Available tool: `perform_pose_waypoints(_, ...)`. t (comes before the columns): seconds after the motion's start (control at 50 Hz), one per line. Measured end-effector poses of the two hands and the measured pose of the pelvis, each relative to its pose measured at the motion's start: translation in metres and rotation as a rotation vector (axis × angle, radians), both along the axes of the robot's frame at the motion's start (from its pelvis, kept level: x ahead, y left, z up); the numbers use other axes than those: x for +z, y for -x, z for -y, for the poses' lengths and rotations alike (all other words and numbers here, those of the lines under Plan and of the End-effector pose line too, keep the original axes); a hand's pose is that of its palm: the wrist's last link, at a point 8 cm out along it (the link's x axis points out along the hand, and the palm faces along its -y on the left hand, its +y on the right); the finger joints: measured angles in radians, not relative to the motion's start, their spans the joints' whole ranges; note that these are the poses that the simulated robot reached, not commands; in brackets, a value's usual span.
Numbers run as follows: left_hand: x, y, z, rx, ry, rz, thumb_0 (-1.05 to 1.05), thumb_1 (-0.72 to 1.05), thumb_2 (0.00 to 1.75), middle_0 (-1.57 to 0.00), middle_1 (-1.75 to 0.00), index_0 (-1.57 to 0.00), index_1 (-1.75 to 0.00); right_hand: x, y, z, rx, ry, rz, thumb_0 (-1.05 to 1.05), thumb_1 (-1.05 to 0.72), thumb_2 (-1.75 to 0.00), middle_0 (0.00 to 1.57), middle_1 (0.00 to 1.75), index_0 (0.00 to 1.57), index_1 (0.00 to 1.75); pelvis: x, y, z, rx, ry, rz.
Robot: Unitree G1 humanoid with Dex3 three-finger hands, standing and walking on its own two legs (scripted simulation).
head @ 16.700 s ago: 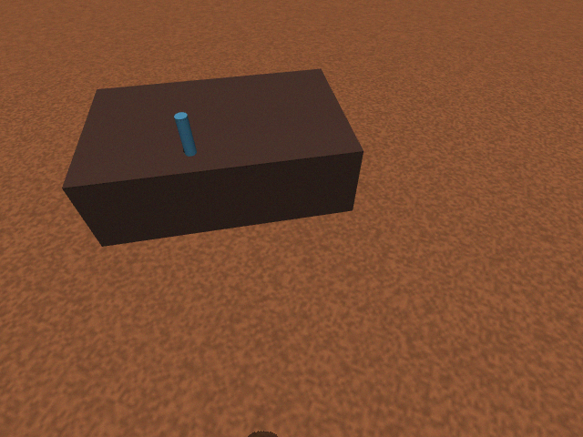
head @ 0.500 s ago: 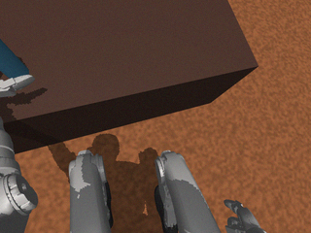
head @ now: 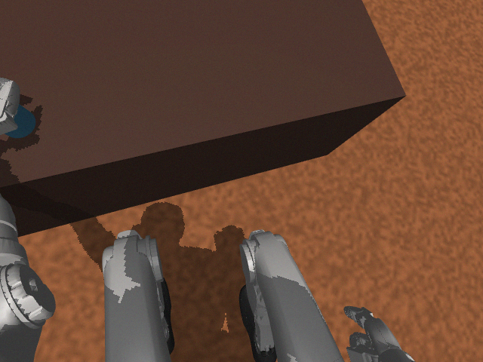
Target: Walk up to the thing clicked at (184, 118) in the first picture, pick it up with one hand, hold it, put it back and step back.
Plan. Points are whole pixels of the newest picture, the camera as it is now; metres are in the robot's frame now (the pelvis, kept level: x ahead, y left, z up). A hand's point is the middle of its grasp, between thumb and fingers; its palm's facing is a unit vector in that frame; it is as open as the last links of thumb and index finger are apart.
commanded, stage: settle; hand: left
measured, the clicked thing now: out of the picture +0.48 +0.34 +0.01
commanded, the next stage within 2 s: lift in 1.10 s
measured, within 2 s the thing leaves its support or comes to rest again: leaves its support in 0.18 s
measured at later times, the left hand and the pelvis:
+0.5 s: hand out of the picture +0.48 +0.34 +0.08, palm faces +0.40 -0.91 -0.02, open 6.4 cm; pelvis +0.01 +0.00 +0.05, yaw +1 degrees
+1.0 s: hand out of the picture +0.49 +0.34 +0.12, palm faces +0.40 -0.92 -0.02, open 6.4 cm; pelvis +0.02 +0.01 +0.10, yaw +3 degrees
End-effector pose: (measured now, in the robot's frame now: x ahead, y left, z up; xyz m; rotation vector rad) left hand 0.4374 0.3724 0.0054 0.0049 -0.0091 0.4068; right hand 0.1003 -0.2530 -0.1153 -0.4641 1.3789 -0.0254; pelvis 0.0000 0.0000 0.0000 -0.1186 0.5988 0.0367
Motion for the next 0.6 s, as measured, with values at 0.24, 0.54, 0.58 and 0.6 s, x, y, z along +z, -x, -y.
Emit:
perform_pose_waypoints(0.24,0.019,0.002,0.003,-0.007,-0.014,-0.005,0.03,0.05,1.04,-0.91,-1.07,-0.95,-1.07,0.011,-0.001,0.001,-0.023,0.006,-0.001,0.0,-0.91,-0.9,0.2,0.3,0.2,0.3,0.012,-0.001,0.001,0.007,-0.004,0.003)
perform_pose_waypoints(0.54,0.078,-0.001,-0.009,0.01,-0.008,-0.023,0.03,0.05,1.04,-0.91,-1.07,-0.95,-1.07,0.061,-0.01,-0.003,-0.053,0.006,0.043,0.0,-0.89,-0.9,0.2,0.3,0.2,0.3,0.059,-0.01,-0.005,0.026,-0.004,-0.004)
perform_pose_waypoints(0.58,0.079,-0.001,-0.009,0.008,-0.007,-0.027,0.03,0.05,1.04,-0.91,-1.07,-0.95,-1.07,0.065,-0.011,-0.003,-0.05,0.01,0.044,0.0,-0.89,-0.9,0.2,0.3,0.2,0.3,0.063,-0.011,-0.006,0.028,-0.004,-0.003)
perform_pose_waypoints(0.6,0.08,-0.001,-0.01,0.008,-0.007,-0.029,0.03,0.05,1.04,-0.91,-1.07,-0.95,-1.07,0.067,-0.012,-0.003,-0.049,0.012,0.044,0.0,-0.89,-0.9,0.2,0.3,0.2,0.3,0.065,-0.012,-0.006,0.029,-0.004,-0.004)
